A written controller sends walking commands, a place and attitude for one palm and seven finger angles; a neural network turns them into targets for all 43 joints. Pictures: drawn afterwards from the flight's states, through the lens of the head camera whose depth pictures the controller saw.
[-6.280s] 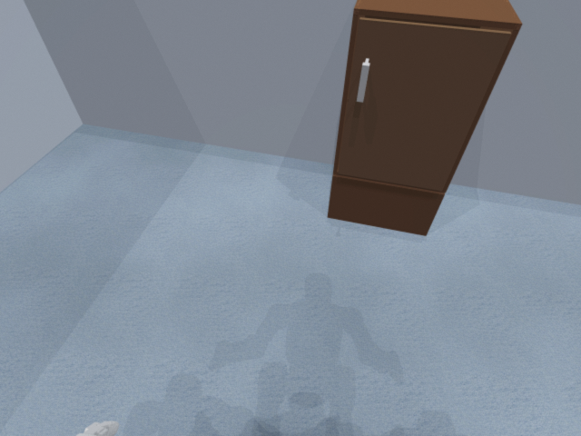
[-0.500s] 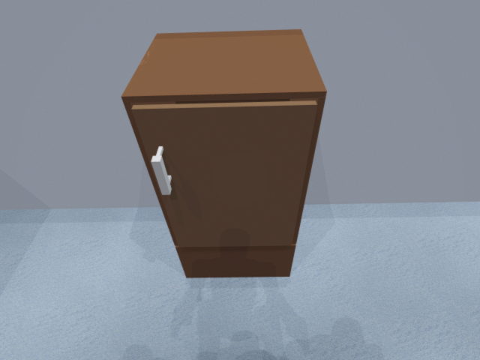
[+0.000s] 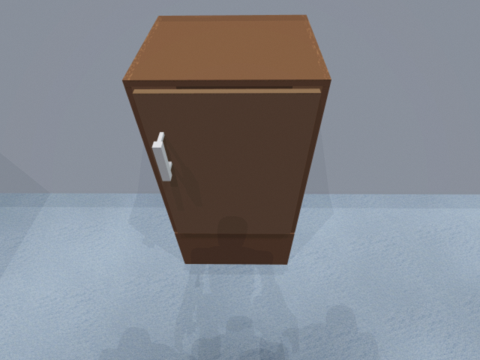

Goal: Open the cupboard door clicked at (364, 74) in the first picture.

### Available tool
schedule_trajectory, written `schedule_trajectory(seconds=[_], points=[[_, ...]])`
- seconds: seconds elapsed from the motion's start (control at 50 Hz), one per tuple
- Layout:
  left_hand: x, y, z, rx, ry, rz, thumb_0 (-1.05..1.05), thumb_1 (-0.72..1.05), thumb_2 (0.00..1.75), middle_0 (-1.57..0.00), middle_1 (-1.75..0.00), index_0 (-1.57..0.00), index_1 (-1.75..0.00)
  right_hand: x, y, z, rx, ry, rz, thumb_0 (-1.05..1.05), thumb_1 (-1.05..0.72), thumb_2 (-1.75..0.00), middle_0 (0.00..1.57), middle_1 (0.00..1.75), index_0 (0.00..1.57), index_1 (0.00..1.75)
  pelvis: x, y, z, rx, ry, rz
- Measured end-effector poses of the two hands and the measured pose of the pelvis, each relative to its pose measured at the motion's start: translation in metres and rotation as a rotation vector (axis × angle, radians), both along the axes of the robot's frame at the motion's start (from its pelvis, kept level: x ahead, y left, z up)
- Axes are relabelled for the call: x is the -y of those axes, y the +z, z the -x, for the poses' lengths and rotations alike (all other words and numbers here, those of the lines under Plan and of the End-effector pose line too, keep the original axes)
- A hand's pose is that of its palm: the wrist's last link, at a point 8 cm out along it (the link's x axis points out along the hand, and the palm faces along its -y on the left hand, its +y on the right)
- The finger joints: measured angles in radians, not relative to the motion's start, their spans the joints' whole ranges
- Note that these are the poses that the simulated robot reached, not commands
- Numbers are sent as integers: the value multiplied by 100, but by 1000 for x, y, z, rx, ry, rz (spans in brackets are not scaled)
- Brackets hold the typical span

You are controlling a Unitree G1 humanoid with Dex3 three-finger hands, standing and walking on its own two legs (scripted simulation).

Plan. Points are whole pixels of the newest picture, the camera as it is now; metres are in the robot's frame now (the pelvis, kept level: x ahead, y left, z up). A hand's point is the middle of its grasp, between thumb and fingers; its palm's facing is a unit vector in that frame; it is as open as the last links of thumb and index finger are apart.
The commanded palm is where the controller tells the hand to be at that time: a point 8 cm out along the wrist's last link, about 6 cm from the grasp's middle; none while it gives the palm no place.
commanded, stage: look again from close up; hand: left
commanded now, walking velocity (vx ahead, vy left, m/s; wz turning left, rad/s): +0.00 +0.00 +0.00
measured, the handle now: (164, 156) +0.59 +0.23 -0.04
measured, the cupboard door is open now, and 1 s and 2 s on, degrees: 0 0 0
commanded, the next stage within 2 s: shuffle to correct the standing spot in 0.36 s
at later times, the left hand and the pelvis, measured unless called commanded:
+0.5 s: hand out of the picture +0.02 +0.19 -0.17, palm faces +0.02 -0.98 -0.20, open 7.4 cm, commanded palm none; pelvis +0.01 +0.01 +0.00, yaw +0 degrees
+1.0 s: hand out of the picture +0.07 +0.19 -0.18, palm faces +0.04 -0.97 -0.24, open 7.3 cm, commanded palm none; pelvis +0.04 +0.00 +0.00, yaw -1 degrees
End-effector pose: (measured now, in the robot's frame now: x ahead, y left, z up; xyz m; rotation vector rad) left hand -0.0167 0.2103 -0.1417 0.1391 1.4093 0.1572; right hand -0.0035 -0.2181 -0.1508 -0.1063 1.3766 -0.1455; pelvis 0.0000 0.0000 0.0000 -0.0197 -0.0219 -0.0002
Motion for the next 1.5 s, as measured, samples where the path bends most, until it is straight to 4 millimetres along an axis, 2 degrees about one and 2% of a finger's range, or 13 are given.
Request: schedule_trajectory(seconds=[0.18,0.32,0.54,0.72,0.84,1.04,1.18,1.26,1.34,1.5], points=[[-23,1,-12,42,5,-16,1,91,90,-20,-30,-20,-30,-12,4,-5,29,27,9,1,-92,-90,20,30,20,30,-11,1,-3,-4,2,-21],[-30,4,-24,56,-6,-23,1,91,90,-20,-30,-20,-30,-15,6,-8,19,32,10,1,-92,-90,20,30,20,30,-14,2,-7,-7,-2,-25],[-23,2,-34,41,-11,-8,0,91,90,-20,-30,-20,-30,-11,7,-18,7,35,15,1,-91,-90,20,30,20,30,-12,3,-17,-10,-5,-29],[-15,-6,-39,-2,13,6,0,91,90,-20,-30,-20,-30,-8,1,-33,-25,33,9,0,-91,-90,20,30,20,30,-6,-4,-42,-18,-4,-29],[-12,-5,-53,-15,23,0,1,91,90,-20,-30,-20,-30,-6,2,-49,-35,27,24,1,-92,-90,20,30,20,30,-4,-2,-53,-30,-3,-32],[-26,-1,-81,65,-9,-57,1,91,90,-20,-30,-20,-30,8,1,-74,46,17,50,0,-91,-90,20,30,20,30,-2,-4,-41,-31,-16,-43],[-38,2,-86,165,-49,-70,1,91,90,-20,-30,-21,-30,5,9,-88,193,13,51,0,-91,-90,20,30,20,30,-12,-7,-24,5,-15,-25],[-44,8,-83,206,-49,-72,1,91,90,-20,-30,-21,-30,-4,10,-82,232,32,40,0,-91,-90,20,30,20,30,-17,-6,-14,31,-18,-18],[-47,13,-71,211,-66,-68,1,91,90,-20,-30,-20,-30,-10,12,-67,236,28,28,0,-92,-90,20,30,20,30,-20,-3,-1,36,-23,-22],[-50,12,-30,118,-62,-55,1,91,90,-20,-30,-20,-30,-6,11,-12,102,33,33,0,-92,-90,20,30,20,30,-22,2,14,3,-16,-23]])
